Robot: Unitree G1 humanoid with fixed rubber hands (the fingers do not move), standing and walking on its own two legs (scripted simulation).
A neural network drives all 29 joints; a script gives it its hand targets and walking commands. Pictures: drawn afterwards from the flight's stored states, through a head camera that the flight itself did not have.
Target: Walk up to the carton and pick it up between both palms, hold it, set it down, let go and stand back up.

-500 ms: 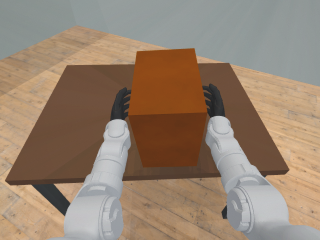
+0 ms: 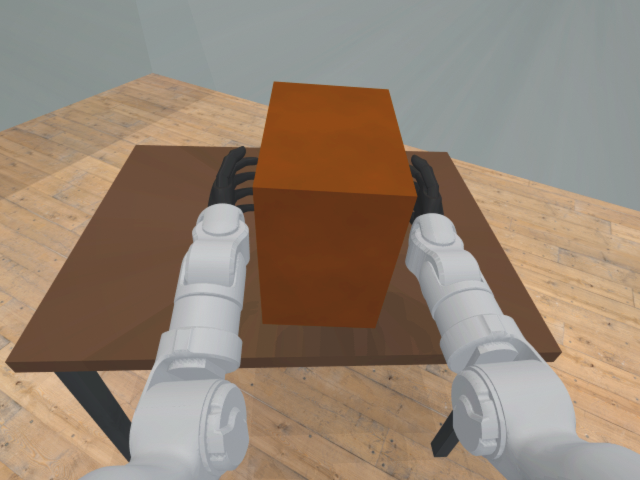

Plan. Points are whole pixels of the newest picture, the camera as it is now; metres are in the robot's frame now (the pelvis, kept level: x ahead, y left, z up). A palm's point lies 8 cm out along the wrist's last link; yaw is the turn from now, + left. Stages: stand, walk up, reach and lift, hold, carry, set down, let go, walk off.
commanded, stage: reach and lift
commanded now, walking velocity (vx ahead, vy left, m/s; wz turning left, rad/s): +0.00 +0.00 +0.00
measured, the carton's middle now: (325, 207) +0.45 +0.00 +0.14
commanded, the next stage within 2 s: hold in 1.10 s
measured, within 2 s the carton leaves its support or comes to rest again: neither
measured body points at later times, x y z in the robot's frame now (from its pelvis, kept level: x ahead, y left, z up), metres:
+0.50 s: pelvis +0.01 +0.00 +0.00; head -0.03 +0.03 +0.45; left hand +0.40 +0.14 +0.19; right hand +0.41 -0.12 +0.19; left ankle +0.04 +0.14 -0.74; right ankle +0.04 -0.14 -0.74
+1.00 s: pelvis +0.01 +0.00 +0.00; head -0.04 +0.03 +0.45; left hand +0.40 +0.14 +0.21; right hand +0.41 -0.12 +0.20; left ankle +0.04 +0.14 -0.74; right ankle +0.04 -0.14 -0.74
